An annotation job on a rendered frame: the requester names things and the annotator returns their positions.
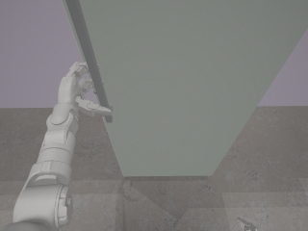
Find left robot upper arm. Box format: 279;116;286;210
0;183;73;231

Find robot right hand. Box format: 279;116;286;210
236;218;257;231

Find robot left forearm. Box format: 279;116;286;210
13;103;79;223

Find fridge door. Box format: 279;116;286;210
62;0;308;177

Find robot left hand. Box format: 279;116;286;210
58;62;113;117

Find handle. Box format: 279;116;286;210
65;0;113;123

